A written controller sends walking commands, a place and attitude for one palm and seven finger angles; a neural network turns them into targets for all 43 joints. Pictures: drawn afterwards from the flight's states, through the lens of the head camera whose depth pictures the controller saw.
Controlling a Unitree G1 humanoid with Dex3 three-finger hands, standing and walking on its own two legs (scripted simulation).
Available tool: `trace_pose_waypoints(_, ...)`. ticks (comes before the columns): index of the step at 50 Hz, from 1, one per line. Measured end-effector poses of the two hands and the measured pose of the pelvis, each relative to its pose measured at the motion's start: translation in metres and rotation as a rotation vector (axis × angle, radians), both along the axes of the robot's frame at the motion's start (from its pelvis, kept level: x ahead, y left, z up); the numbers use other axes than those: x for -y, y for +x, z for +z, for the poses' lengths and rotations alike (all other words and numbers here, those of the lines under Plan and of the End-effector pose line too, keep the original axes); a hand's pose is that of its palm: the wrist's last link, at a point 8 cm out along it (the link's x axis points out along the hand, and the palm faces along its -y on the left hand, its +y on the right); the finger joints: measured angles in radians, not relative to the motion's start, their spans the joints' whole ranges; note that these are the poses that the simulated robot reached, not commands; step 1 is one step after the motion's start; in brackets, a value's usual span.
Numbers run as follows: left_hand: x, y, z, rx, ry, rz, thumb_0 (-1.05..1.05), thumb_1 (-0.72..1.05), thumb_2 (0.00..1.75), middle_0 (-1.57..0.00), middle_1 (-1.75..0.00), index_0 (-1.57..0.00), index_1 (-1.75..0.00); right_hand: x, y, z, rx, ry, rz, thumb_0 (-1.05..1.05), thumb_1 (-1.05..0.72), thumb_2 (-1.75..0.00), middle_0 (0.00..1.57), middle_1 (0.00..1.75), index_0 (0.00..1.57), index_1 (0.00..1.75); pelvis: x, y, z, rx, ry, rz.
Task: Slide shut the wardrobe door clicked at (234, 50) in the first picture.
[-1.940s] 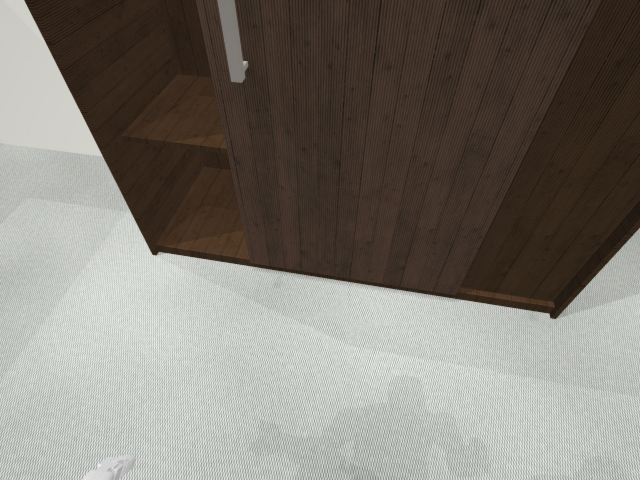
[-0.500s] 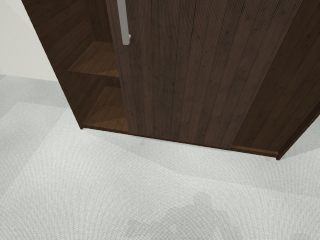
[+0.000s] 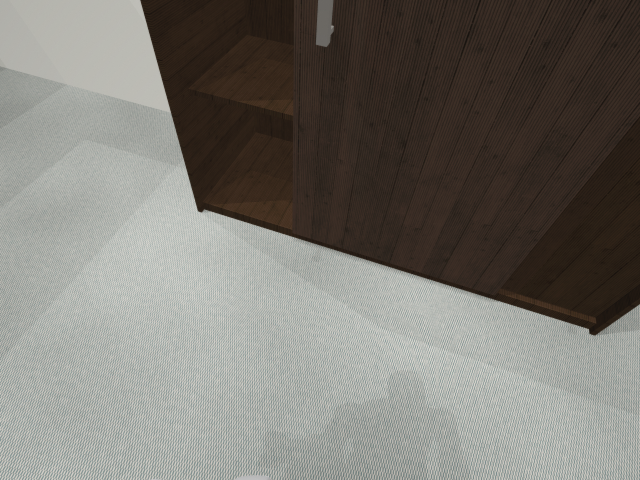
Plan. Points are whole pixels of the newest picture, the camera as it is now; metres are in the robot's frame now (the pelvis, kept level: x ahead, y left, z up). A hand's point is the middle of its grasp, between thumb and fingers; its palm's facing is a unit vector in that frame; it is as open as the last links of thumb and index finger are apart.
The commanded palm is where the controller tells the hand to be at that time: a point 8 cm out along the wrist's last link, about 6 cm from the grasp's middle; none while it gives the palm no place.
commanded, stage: walk to a spot facing it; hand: right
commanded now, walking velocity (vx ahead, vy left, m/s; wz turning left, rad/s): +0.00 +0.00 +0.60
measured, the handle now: out of the picture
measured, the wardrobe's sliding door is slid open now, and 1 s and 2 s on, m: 0.41 0.41 0.41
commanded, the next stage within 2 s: none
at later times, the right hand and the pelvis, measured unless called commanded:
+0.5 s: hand out of the picture +0.09 -0.24 -0.16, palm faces -0.18 +0.96 -0.23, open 7.3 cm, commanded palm none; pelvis -0.02 -0.05 +0.01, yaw +16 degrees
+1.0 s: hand (401, 453) +0.19 -0.12 -0.14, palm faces -0.57 +0.79 -0.22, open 7.3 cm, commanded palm none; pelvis -0.03 -0.03 +0.00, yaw +34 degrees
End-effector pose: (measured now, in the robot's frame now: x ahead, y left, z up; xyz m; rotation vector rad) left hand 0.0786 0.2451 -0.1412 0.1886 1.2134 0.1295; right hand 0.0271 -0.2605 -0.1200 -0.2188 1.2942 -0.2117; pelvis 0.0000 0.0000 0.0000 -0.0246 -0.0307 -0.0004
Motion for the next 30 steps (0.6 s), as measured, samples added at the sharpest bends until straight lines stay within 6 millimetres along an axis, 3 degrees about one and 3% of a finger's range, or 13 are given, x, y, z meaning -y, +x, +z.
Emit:
trace_pose_waypoints(6,-0.009,-0.019,0.01,-0.035,-0.009,0.06,0.01,0.91,0.9,-0.2,-0.3,-0.2,-0.3,-0.025,-0.002,0.009,-0.015,0.029,0.017,0.01,-0.91,-0.9,0.21,0.3,0.21,0.3,-0.007,-0.005,0.013,-0.024,-0.001,0.046)
trace_pose_waypoints(11,-0.016,-0.026,0.024,-0.008,0.016,0.119,0.01,0.91,0.9,-0.2,-0.3,-0.2,-0.3,-0.027,0.008,0.013,-0.018,0.045,0.066,0.01,-0.91,-0.9,0.21,0.3,0.21,0.3,-0.005,-0.007,0.021,-0.05,-0.011,0.104)
trace_pose_waypoints(17,-0.015,-0.029,0.037,0.049,0.06,0.179,0.01,0.91,0.9,-0.2,-0.3,-0.2,-0.3,-0.009,0.027,0.01,-0.001,0.042,0.13,0.01,-0.91,-0.9,0.21,0.3,0.21,0.3,0.009,-0.011,0.021,-0.066,-0.002,0.179)
trace_pose_waypoints(22,0.001,-0.035,0.049,0.111,0.102,0.223,0.01,0.91,0.9,-0.2,-0.3,-0.2,-0.3,0.017,0.049,0.002,0.02,0.043,0.191,0.01,-0.91,-0.9,0.21,0.3,0.21,0.3,0.031,-0.015,0.018,-0.076,0.017,0.239)
trace_pose_waypoints(25,0.014,-0.05,0.054,0.133,0.131,0.253,0.01,0.91,0.9,-0.2,-0.3,-0.2,-0.3,0.032,0.067,-0.007,0.04,0.051,0.23,0.01,-0.91,-0.9,0.21,0.3,0.21,0.3,0.045,-0.018,0.014,-0.068,0.023,0.272)
trace_pose_waypoints(30,0.037,-0.09,0.062,0.081,0.139,0.309,0.01,0.91,0.9,-0.2,-0.3,-0.2,-0.3,0.042,0.097,-0.001,0.072,0.065,0.308,0.01,-0.91,-0.9,0.2,0.3,0.2,0.3,0.057,-0.019,0.021,-0.048,0.04,0.333)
